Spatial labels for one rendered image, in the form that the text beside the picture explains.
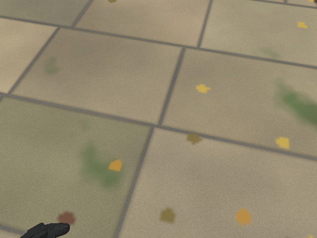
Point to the robot left hand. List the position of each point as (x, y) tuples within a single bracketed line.
[(51, 230)]

